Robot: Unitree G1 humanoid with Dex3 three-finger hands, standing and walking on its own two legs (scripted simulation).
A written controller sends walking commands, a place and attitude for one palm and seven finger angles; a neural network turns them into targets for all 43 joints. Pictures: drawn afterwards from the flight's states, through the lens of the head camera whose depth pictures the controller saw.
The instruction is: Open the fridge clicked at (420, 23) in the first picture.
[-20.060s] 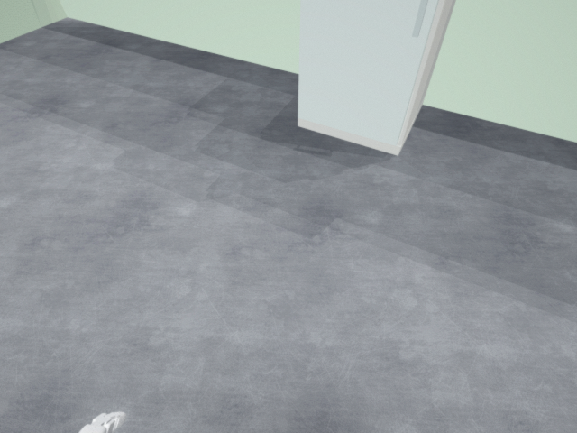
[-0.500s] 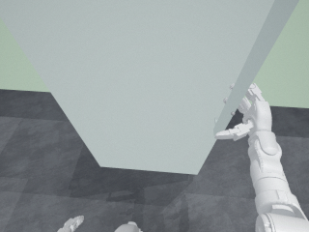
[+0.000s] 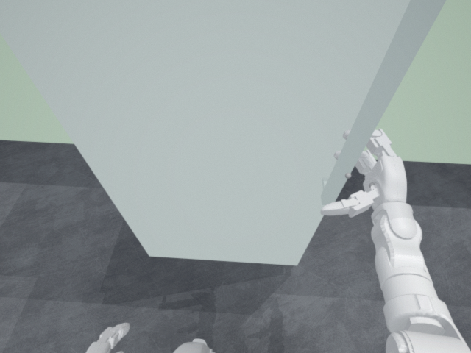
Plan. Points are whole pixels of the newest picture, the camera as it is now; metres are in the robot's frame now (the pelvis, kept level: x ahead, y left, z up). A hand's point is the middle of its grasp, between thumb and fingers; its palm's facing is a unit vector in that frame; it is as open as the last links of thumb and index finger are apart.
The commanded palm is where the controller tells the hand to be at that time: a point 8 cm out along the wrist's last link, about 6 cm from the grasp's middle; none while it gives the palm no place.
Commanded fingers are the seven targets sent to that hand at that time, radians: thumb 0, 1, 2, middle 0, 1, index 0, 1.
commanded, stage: slide the fingers in behind the handle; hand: right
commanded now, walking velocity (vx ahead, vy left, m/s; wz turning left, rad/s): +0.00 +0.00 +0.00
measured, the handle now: (362, 114) +0.47 -0.14 +0.16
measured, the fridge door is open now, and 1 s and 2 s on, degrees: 0 0 1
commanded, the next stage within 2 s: grip the handle and tug to test in 0.04 s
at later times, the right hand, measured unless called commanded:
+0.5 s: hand (349, 173) +0.41 -0.14 +0.08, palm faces -0.05 +1.00 -0.01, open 10.9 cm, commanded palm +0.39 -0.19 +0.08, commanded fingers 0.00 -0.39 -0.68 0.40 1.33 0.40 1.33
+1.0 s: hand (340, 172) +0.41 -0.13 +0.08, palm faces -0.07 +1.00 +0.00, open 6.1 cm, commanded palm +0.39 -0.19 +0.08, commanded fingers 0.00 -0.90 -0.90 0.45 1.40 0.45 1.40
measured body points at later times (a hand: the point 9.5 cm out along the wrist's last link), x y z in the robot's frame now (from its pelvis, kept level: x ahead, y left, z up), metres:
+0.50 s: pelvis +0.00 +0.00 +0.00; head +0.05 +0.00 +0.45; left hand +0.08 +0.26 -0.11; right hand +0.41 -0.20 +0.08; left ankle +0.02 +0.11 -0.70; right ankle +0.00 -0.12 -0.70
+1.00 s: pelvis +0.00 +0.00 +0.00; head +0.06 +0.00 +0.45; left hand +0.08 +0.25 -0.11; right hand +0.41 -0.18 +0.08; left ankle +0.02 +0.11 -0.70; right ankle +0.00 -0.12 -0.70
